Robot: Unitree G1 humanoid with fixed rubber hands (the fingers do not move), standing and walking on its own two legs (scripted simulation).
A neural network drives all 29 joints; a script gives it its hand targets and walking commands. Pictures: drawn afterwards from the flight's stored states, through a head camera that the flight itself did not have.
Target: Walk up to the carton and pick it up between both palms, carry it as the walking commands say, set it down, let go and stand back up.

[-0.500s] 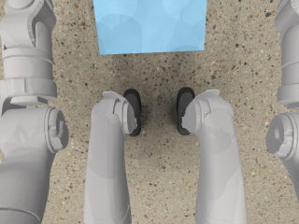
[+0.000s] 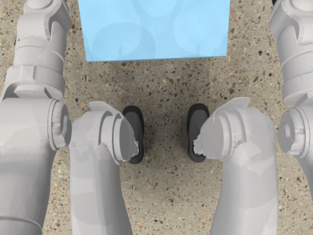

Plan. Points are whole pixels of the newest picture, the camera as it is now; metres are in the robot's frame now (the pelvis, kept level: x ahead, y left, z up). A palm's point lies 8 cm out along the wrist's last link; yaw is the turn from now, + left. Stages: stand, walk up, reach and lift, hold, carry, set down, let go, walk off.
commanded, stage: reach and lift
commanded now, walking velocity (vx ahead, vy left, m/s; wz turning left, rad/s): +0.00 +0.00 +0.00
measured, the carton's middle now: out of the picture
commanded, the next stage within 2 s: none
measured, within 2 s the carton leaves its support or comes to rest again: leaves its support in 1.94 s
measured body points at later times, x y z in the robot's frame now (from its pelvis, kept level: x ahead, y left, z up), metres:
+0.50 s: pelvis +0.01 +0.00 -0.04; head +0.38 +0.00 +0.20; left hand +0.57 +0.21 -0.22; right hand +0.55 -0.23 -0.21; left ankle +0.13 +0.11 -0.35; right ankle +0.13 -0.11 -0.35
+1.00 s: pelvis +0.00 +0.00 -0.03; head +0.38 +0.01 +0.21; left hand +0.56 +0.20 -0.22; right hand +0.56 -0.18 -0.21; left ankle +0.13 +0.11 -0.35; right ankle +0.13 -0.11 -0.35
